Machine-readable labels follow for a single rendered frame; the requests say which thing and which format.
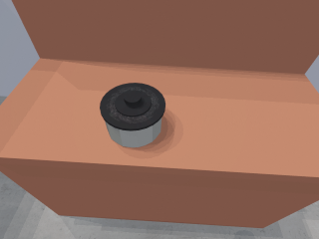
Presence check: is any knob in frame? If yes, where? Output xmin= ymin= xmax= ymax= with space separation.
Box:
xmin=124 ymin=91 xmax=142 ymax=106

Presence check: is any pot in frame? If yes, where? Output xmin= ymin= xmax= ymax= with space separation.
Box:
xmin=105 ymin=119 xmax=161 ymax=148

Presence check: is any lid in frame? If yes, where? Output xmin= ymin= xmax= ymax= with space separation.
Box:
xmin=100 ymin=83 xmax=165 ymax=131

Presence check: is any table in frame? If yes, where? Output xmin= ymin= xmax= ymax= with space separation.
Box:
xmin=0 ymin=0 xmax=319 ymax=228

